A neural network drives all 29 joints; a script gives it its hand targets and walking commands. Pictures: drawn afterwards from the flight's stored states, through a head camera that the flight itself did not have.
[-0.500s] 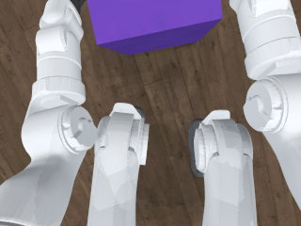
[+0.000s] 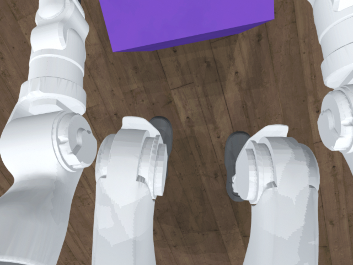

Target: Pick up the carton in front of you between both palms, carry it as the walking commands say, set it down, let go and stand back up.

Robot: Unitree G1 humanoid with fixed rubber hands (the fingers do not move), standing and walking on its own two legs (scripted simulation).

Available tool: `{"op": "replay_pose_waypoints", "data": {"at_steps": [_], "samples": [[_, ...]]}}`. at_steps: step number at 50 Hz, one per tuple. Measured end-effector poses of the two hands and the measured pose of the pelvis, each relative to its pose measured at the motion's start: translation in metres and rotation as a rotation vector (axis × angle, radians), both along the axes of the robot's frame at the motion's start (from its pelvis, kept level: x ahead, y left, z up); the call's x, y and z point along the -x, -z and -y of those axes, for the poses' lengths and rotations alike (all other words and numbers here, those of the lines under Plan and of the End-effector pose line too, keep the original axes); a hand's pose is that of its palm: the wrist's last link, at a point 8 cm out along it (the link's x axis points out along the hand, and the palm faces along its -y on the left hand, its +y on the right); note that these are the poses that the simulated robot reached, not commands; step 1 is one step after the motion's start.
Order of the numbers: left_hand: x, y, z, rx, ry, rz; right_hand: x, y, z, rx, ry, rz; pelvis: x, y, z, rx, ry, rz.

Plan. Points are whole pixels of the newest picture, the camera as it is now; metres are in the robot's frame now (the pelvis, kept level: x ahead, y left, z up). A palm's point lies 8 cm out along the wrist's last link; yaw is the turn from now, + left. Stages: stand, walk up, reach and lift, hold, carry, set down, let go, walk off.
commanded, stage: set down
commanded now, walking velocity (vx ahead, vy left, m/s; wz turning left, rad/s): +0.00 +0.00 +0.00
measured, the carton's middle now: out of the picture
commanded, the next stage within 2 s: let go in 1.10 s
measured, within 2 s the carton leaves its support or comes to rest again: neither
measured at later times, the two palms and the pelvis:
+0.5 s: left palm out of the picture +0.53 +0.24 -0.03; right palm out of the picture +0.60 -0.13 -0.03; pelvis +0.00 +0.01 +0.08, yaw +0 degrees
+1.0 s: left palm out of the picture +0.53 +0.25 +0.12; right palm out of the picture +0.61 -0.14 +0.12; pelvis +0.02 +0.00 +0.21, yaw +0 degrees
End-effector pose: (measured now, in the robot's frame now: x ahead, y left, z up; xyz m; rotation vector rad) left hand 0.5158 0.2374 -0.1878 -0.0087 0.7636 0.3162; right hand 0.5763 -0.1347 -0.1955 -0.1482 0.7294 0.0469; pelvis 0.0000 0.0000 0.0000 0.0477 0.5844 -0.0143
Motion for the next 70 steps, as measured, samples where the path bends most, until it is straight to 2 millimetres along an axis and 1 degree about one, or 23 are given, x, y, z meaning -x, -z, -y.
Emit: {"op": "replay_pose_waypoints", "data": {"at_steps": [3, 6, 9, 12, 16, 21, 25, 29, 36, 42, 50, 57, 60, 63, 66, 70], "samples": [[-0.005, -0.006, -0.006, -0.001, -0.010, 0.030, -0.009, -0.011, 0.005, 0.002, 0.006, 0.035, 0.001, 0.003, -0.002, 0.003, 0.000, 0.001], [-0.010, -0.019, -0.009, 0.001, -0.012, 0.061, -0.019, -0.029, 0.002, -0.008, 0.003, 0.068, 0.003, 0.004, -0.003, 0.004, 0.000, -0.001], [-0.014, -0.038, -0.009, 0.006, -0.013, 0.094, -0.025, -0.051, -0.006, -0.014, -0.003, 0.092, 0.006, 0.001, -0.004, 0.007, -0.007, -0.007], [-0.017, -0.063, -0.007, 0.009, -0.011, 0.123, -0.028, -0.076, -0.014, -0.016, -0.005, 0.108, 0.007, -0.008, -0.004, 0.012, -0.015, -0.020], [-0.017, -0.099, -0.005, 0.009, -0.012, 0.129, -0.027, -0.110, -0.018, -0.012, 0.004, 0.097, 0.008, -0.030, -0.005, 0.020, -0.024, -0.057], [-0.015, -0.135, -0.004, 0.005, -0.012, 0.119, -0.025, -0.146, -0.013, -0.008, 0.016, 0.077, 0.006, -0.058, -0.005, 0.026, -0.028, -0.124], [-0.016, -0.158, -0.003, 0.000, -0.011, 0.121, -0.026, -0.169, -0.007, -0.009, 0.018, 0.081, 0.004, -0.078, -0.005, 0.027, -0.026, -0.165], [-0.017, -0.178, -0.005, -0.006, -0.014, 0.127, -0.028, -0.189, -0.002, -0.008, 0.014, 0.089, 0.001, -0.097, -0.005, 0.025, -0.023, -0.196], [-0.016, -0.217, -0.011, -0.012, -0.016, 0.134, -0.031, -0.224, -0.001, -0.008, 0.003, 0.096, -0.006, -0.131, -0.004, 0.023, -0.023, -0.238], [-0.014, -0.257, -0.015, -0.007, -0.013, 0.135, -0.032, -0.263, -0.001, -0.009, -0.002, 0.092, -0.013, -0.166, -0.003, 0.024, -0.026, -0.256], [-0.012, -0.307, -0.014, -0.003, -0.005, 0.137, -0.031, -0.317, 0.003, -0.012, -0.004, 0.087, -0.020, -0.213, -0.003, 0.028, -0.025, -0.254], [-0.010, -0.345, -0.013, -0.009, 0.006, 0.134, -0.028, -0.356, 0.006, -0.014, -0.006, 0.082, -0.026, -0.251, -0.005, 0.030, -0.021, -0.237], [-0.007, -0.357, -0.012, -0.018, 0.030, 0.125, -0.023, -0.367, 0.008, -0.002, 0.001, 0.078, -0.029, -0.265, -0.006, 0.032, -0.020, -0.230], [0.001, -0.365, -0.010, -0.031, 0.075, 0.105, -0.009, -0.376, 0.011, 0.024, 0.021, 0.070, -0.034, -0.279, -0.008, 0.037, -0.018, -0.219], [0.016, -0.372, -0.008, -0.047, 0.137, 0.071, 0.014, -0.383, 0.016, 0.055, 0.054, 0.055, -0.040, -0.294, -0.010, 0.044, -0.015, -0.196], [0.043, -0.387, -0.010, -0.066, 0.212, 0.021, 0.054, -0.394, 0.023, 0.082, 0.097, 0.031, -0.051, -0.315, -0.013, 0.050, -0.011, -0.141]]}}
